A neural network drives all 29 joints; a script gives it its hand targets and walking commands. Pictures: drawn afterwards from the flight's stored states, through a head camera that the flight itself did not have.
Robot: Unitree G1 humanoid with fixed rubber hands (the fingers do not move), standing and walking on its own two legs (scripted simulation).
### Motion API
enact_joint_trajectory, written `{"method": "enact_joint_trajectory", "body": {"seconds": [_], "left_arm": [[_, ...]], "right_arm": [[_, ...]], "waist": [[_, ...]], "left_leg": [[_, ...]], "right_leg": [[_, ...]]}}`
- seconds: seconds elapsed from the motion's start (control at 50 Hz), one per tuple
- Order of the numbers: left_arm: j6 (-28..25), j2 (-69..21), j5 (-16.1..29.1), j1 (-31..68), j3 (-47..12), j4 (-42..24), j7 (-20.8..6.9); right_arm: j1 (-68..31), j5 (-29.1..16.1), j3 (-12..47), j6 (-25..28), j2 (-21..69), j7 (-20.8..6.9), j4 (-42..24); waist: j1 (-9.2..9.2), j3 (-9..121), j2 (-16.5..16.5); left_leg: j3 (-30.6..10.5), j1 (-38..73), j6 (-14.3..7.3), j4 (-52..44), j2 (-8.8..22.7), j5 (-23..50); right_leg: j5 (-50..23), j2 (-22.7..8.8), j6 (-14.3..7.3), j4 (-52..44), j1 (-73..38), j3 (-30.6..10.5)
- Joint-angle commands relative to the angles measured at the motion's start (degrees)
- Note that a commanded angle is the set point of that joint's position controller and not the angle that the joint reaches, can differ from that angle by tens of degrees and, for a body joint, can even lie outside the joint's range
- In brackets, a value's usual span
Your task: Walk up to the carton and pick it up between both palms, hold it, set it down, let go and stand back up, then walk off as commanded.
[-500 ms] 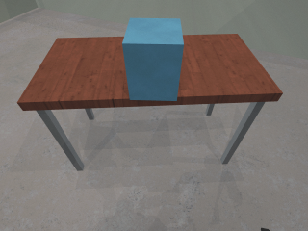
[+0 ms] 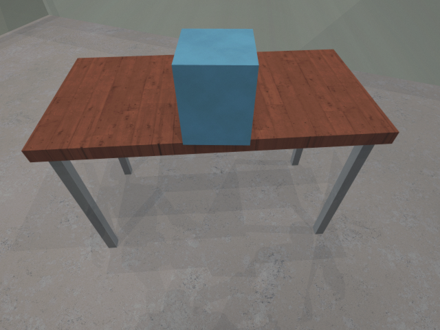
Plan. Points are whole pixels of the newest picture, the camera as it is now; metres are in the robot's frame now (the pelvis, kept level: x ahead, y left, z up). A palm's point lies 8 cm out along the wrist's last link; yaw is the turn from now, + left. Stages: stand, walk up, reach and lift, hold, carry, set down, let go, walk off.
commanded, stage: stand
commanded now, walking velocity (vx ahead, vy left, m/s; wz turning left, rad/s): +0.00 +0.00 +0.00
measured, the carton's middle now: (216, 88) +0.75 +0.02 +0.05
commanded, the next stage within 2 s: none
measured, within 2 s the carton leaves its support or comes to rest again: neither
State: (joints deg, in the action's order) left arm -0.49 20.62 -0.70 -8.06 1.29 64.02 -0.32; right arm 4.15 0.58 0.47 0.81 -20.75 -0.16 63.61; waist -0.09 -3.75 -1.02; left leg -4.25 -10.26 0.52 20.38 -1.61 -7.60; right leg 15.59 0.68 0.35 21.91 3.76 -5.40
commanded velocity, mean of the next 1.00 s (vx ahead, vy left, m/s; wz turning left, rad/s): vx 0.00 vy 0.00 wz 0.00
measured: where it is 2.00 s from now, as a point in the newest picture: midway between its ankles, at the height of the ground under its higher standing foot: outside the picture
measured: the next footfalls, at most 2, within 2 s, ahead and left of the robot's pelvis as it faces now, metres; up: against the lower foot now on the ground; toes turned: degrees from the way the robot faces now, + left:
none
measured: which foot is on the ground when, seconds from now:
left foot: down 0.00-1.00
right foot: down 0.00-1.00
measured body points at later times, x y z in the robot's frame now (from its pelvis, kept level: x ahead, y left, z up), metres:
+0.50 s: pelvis +0.01 -0.01 +0.00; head +0.02 -0.01 +0.45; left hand +0.09 +0.30 -0.13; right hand +0.10 -0.32 -0.13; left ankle +0.04 +0.13 -0.74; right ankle -0.04 -0.13 -0.74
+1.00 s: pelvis +0.01 +0.00 +0.00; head +0.02 +0.00 +0.45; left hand +0.09 +0.31 -0.13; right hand +0.10 -0.31 -0.12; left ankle +0.04 +0.13 -0.74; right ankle -0.04 -0.13 -0.74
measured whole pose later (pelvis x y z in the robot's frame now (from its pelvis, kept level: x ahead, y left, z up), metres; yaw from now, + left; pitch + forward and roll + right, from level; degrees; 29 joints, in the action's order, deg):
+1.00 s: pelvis +0.01 +0.00 +0.00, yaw -1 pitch -3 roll +0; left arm -0.5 20.8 -0.4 -7.5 1.2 62.6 0.1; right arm 4.1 0.4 0.1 0.9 -21.0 -0.2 63.7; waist 0.1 -4.0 -0.8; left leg -3.1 -8.7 0.6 19.8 -0.8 -8.4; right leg 14.9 1.2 0.2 19.3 1.8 -6.6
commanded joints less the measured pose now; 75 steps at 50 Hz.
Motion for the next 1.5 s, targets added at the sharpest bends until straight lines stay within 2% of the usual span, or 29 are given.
{"method": "enact_joint_trajectory", "body": {"seconds": [0.0, 0.08, 0.16, 0.26, 0.28, 0.3, 0.38, 0.44, 0.46, 0.52, 0.56, 0.62, 0.68, 0.7, 0.76, 0.8, 0.82, 0.84, 0.86, 0.88, 0.94, 0.98, 1.04, 1.14, 1.18, 1.24, 1.26, 1.38, 1.48], "left_arm": [[-1.41, 13.24, -0.18, 1.31, 2.07, -2.76, 0.44], [-1.69, 13.07, 0.31, 1.65, 2.18, -3.58, 0.89], [-1.2, 12.03, 0.49, -0.52, 2.23, -2.72, 0.89], [-1.45, 12.75, 0.15, 2.15, 1.85, -3.21, 0.96], [-1.44, 9.91, 0.63, 0.22, 1.43, -3.69, 1.05], [-1.53, 12.59, 0.71, 1.36, 1.63, -3.32, 0.98], [-1.22, 11.14, 0.47, 2.2, 1.35, -4.02, 1.46], [-1.44, 11.17, -0.1, 0.23, 1.54, -3.25, 1.34], [-1.29, 11.81, 0.76, 1.29, 1.77, -4.58, 1.11], [-1.6, 12.17, -0.07, 2.2, 1.84, -4.5, 1.4], [-1.57, 12.59, 0.18, 1.11, 1.92, -4.08, 1.3], [-1.69, 12.38, 0.38, 1.02, 2.11, -3.81, 1.22], [-1.48, 12.7, 0.44, 1.14, 2.24, -4.07, 1.16], [-1.7, 11.82, 0.39, 1.42, 1.81, -4.27, 1.09], [-1.02, 10.3, 0.42, 2.34, 1.77, -4.54, 0.79], [-1.34, 13.35, 0.4, 1.26, 2.49, -4.15, 0.99], [-0.89, 12.85, 0.53, 1.31, 2.43, -3.89, 1.1], [-0.94, 13.02, 0.67, 1.17, 2.12, -3.27, 1.18], [-1.23, 13.15, 0.53, -0.08, 2.17, -3.76, 1.27], [-1.11, 11.82, 0.39, 0.4, 2.24, -3.66, 1.01], [-1.31, 12.52, 0.2, 2.87, 2.02, -4.65, 0.92], [-0.64, 11.84, 0.38, 0.18, 2.08, -4.06, 1.19], [-0.64, 13.56, -0.09, 1.51, 2.65, -4.43, 1.38], [-0.93, 10.96, 0.59, 0.94, 1.98, -5.4, 1.17], [-1.22, 10.85, 0.22, 0.2, 1.83, -4.96, 1.08], [-1.0, 12.24, 0.33, 1.12, 2.64, -5.64, 1.25], [-1.03, 10.74, 0.23, 1.91, 1.98, -5.54, 1.18], [-1.04, 10.78, 0.19, 0.39, 2.21, -5.35, 1.19], [-1.06, 10.91, 0.31, 0.45, 1.74, -5.26, 0.76]], "right_arm": [[-1.8, -0.45, -2.54, 1.39, -12.75, 0.63, -3.0], [-2.88, -0.19, -2.95, 1.11, -13.06, 0.83, -3.1], [-1.91, -0.49, -2.47, 1.06, -12.5, 0.65, -2.65], [-2.53, -0.52, -2.27, 0.86, -12.72, 0.6, -3.05], [-2.72, -0.58, -2.71, 1.06, -13.35, 0.81, -3.61], [-1.89, -0.55, -2.35, 1.39, -12.42, 0.49, -3.36], [-2.7, -0.7, -2.23, 0.4, -12.31, 0.89, -2.65], [-1.23, -0.12, -2.15, 0.49, -12.48, 0.91, -2.63], [-3.56, -0.18, -2.34, 0.6, -12.79, 0.78, -3.19], [-1.39, -0.52, -2.26, 0.06, -11.56, 0.78, -2.68], [-3.51, -0.16, -2.76, 0.41, -13.51, 0.81, -2.88], [-1.91, -0.28, -2.29, 0.34, -12.46, 0.41, -2.69], [-2.77, -0.01, -2.26, 0.62, -12.29, 0.84, -2.54], [-3.2, -0.57, -2.04, 0.87, -10.9, 0.93, -3.19], [-4.64, -0.18, -2.35, 1.24, -12.03, 1.18, -3.87], [-1.86, -0.46, -2.72, 0.83, -13.59, 0.93, -2.26], [-1.77, -0.1, -2.64, 0.49, -13.14, 0.63, -2.95], [-2.49, 0.05, -2.37, 0.5, -12.77, 0.7, -2.57], [-1.19, -0.43, -3.01, 0.6, -13.41, 0.69, -2.21], [-2.4, -0.07, -3.04, 1.11, -13.43, 0.59, -3.03], [-3.44, -0.21, -2.74, 1.11, -11.73, 0.57, -3.22], [-2.4, -0.51, -2.63, 1.3, -12.1, 0.69, -2.9], [-3.7, 0.09, -2.51, 1.0, -10.67, 0.81, -3.74], [-1.38, -0.33, -2.6, 1.07, -12.29, 0.56, -3.1], [-1.28, -0.15, -2.47, 0.97, -11.9, 0.48, -3.34], [-3.11, -0.28, -2.8, 0.74, -12.69, 0.63, -3.47], [-2.85, -0.23, -2.59, 0.97, -11.92, 0.46, -3.53], [-1.73, 0.42, -2.66, 0.82, -12.19, 0.65, -2.61], [-2.51, -0.17, -2.73, 1.04, -12.05, 0.76, -2.97]], "waist": [[0.3, 5.16, 0.0], [-0.08, 5.54, -0.55], [-0.07, 5.3, 0.06], [0.35, 3.54, -1.91], [-0.75, 6.22, 0.32], [0.82, 6.86, 0.16], [0.3, 5.22, 0.14], [0.32, 6.82, -1.85], [-0.66, 5.03, 0.23], [0.65, 5.09, -1.82], [0.26, 5.55, 1.91], [1.01, 4.84, 1.99], [-0.91, 4.34, 0.07], [0.22, 7.55, 0.48], [-0.78, 4.46, 1.6], [-0.03, 5.45, -1.16], [0.81, 6.84, 2.91], [-0.27, 5.05, 1.23], [1.03, 5.57, 1.68], [0.19, 4.61, 4.16], [0.23, 7.3, -1.43], [-0.07, 5.25, 3.0], [0.04, 5.75, -0.08], [0.65, 3.45, 1.36], [0.41, 5.17, -1.52], [-0.29, 4.66, 1.0], [0.93, 6.8, 0.61], [0.31, 4.36, 0.72], [-0.06, 5.56, 1.98]], "left_leg": [[-5.69, 4.76, -2.39, -2.82, 7.31, 1.9], [-5.06, 5.95, -2.85, -1.29, 7.62, 9.29], [-4.51, 5.93, -2.13, -1.32, 7.2, 4.91], [-4.78, 6.15, -2.44, -2.86, 7.63, 10.43], [-4.74, 6.36, -2.73, -0.66, 7.79, 9.78], [-4.64, 7.43, -2.06, -1.57, 7.45, 9.54], [-4.54, 6.52, -2.08, -1.36, 8.37, 12.2], [-4.88, 7.04, -2.36, -0.76, 8.45, 11.03], [-3.93, 6.31, -2.45, -0.27, 8.02, 11.16], [-3.41, 5.88, -1.73, -1.53, 7.79, 9.23], [-3.65, 7.92, -2.04, -1.32, 7.69, 7.17], [-3.7, 6.8, -2.3, -1.08, 7.71, 8.2], [-3.87, 6.65, -2.82, -1.78, 8.51, 11.72], [-4.36, 8.13, -2.73, -1.55, 8.89, 12.13], [-3.68, 6.51, -2.25, -0.76, 8.34, 12.12], [-3.52, 7.57, -2.03, -1.36, 8.12, 10.11], [-2.92, 8.47, -1.97, -1.96, 7.83, 10.51], [-3.71, 7.58, -2.57, -1.86, 8.4, 11.35], [-4.05, 8.65, -2.29, -2.68, 8.34, 9.81], [-2.47, 7.25, -1.88, -1.43, 7.86, 8.12], [-3.65, 8.64, -2.0, -2.05, 8.8, 13.31], [-4.74, 6.57, -2.17, -2.78, 7.99, 8.1], [-3.88, 7.18, -2.02, -3.01, 7.86, 7.0], [-3.99, 5.65, -2.69, -2.65, 7.63, 7.46], [-4.43, 7.12, -2.44, -2.21, 8.13, 8.13], [-3.96, 6.68, -2.14, -1.63, 8.21, 11.63], [-4.18, 8.63, -1.84, -2.09, 8.15, 10.55], [-3.78, 4.57, -2.21, -3.51, 7.24, 1.35], [-4.28, 6.29, -2.18, -2.76, 7.78, 7.83]], "right_leg": [[-7.1, -6.13, -2.07, -5.08, 4.26, -4.16], [-11.65, -6.54, -2.17, -5.09, 3.59, -3.89], [-11.46, -6.23, -1.8, -5.74, 3.69, -3.47], [-12.77, -5.98, -1.58, -5.13, 4.01, -3.38], [-14.61, -6.42, -1.64, -5.81, 2.13, -3.93], [-13.68, -6.25, -1.5, -5.38, 3.37, -4.04], [-16.58, -6.5, -1.75, -4.8, 3.31, -4.39], [-15.12, -6.33, -2.07, -4.87, 1.66, -3.39], [-15.47, -6.49, -1.74, -5.76, 2.5, -4.43], [-17.28, -6.56, -1.72, -5.48, 2.21, -3.4], [-13.56, -6.25, -1.64, -6.5, 3.38, -4.57], [-13.65, -5.93, -1.74, -6.65, 3.34, -4.59], [-14.66, -6.6, -2.17, -4.9, 2.67, -4.34], [-15.4, -6.85, -1.92, -5.29, 1.41, -4.62], [-15.85, -6.19, -1.57, -6.93, 2.28, -4.88], [-16.16, -6.33, -1.86, -6.1, 2.03, -4.14], [-15.07, -5.9, -1.6, -5.74, 1.67, -4.19], [-15.0, -6.37, -1.97, -5.9, 2.47, -4.31], [-13.29, -5.89, -1.95, -5.72, 3.28, -4.17], [-12.78, -5.85, -1.6, -6.86, 3.21, -4.36], [-15.48, -6.01, -1.51, -4.58, 2.43, -3.04], [-13.28, -5.84, -1.77, -5.31, 2.24, -4.51], [-11.24, -5.6, -1.97, -5.41, 2.98, -3.65], [-11.7, -5.64, -1.53, -5.61, 4.05, -3.6], [-10.2, -5.17, -1.19, -5.27, 4.29, -3.02], [-12.04, -5.61, -1.33, -4.86, 4.39, -3.3], [-11.14, -6.0, -1.32, -5.14, 4.35, -3.06], [-9.8, -5.66, -1.72, -5.73, 3.22, -3.68], [-12.13, -5.59, -1.88, -4.41, 3.77, -3.31]]}}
